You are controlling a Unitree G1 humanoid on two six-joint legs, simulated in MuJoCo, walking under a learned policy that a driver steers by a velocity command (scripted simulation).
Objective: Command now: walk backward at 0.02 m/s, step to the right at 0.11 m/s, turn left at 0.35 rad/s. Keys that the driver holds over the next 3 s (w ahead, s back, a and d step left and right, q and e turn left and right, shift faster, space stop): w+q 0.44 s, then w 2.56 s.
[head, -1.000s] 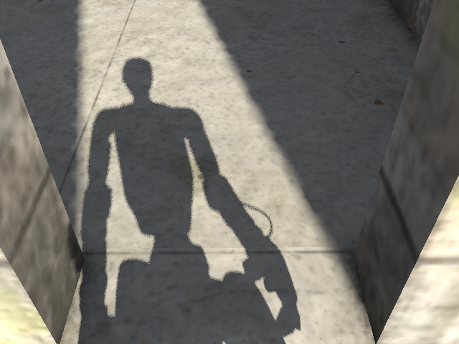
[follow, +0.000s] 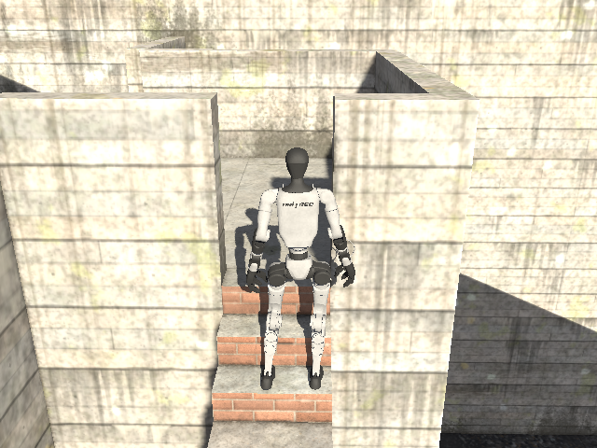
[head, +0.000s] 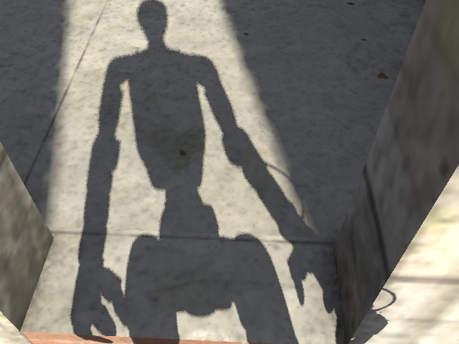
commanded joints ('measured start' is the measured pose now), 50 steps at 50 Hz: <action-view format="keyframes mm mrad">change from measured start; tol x32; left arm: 1 -15 173 42 -115 -3 5 33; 50 -204 65 -21 -141 27 -7 -40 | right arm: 1 -83 -79 -16 -143 15 -34 2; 50 -82 -47 29 -225 4 55 42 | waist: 1 18 -170 -37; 11 -32 193 -63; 50 -10 -86 0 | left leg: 1 -241 -43 28 263 -104 25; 6 -217 18 -12 925 -363 -30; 10 28 -113 199 -64 311 109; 12 130 235 -387 8 1240 246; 16 -53 170 -350 -55 643 287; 50 -181 -85 -88 16 55 76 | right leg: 1 148 -315 269 -22 158 -149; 6 -86 -454 104 175 914 -254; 9 -37 -237 -66 464 671 -124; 12 -401 -115 164 1028 -354 38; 19 -564 -73 190 1333 -157 143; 34 -348 -87 81 637 -320 111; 40 7 -216 215 203 379 1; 50 30 -222 240 54 -25 -93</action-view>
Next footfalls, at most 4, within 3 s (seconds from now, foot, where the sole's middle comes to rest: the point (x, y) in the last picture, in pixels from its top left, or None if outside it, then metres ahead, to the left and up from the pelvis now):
0.76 right None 0.02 -0.04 -0.78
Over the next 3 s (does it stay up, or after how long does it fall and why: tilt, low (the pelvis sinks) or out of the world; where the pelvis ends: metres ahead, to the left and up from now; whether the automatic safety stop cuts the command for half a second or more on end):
stays up -0.01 0.04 0.00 its command is cut before an obstacle from the start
